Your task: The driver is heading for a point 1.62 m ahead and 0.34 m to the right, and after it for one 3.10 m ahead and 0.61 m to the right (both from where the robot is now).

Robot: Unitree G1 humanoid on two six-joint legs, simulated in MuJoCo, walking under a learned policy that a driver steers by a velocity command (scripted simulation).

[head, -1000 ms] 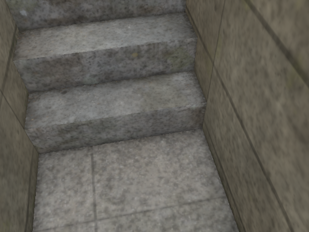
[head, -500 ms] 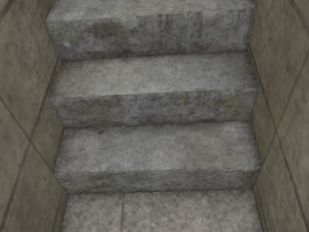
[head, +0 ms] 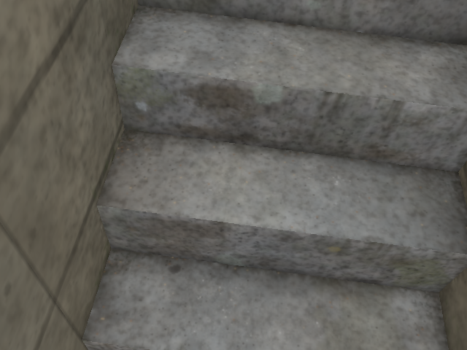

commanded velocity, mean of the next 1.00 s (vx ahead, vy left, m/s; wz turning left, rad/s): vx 0.49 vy -0.03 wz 0.03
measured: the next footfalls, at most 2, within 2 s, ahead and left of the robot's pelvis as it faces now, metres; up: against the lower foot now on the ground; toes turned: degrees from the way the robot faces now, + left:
right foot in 0.40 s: +0.46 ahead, -0.10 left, +0.21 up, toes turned -2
left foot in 0.92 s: +0.74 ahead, +0.05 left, +0.41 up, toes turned +1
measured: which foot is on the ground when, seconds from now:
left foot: down 0.00-0.42, up 0.44-0.90, down 0.92-1.00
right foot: up 0.00-0.38, down 0.40-0.92, up 0.94-1.00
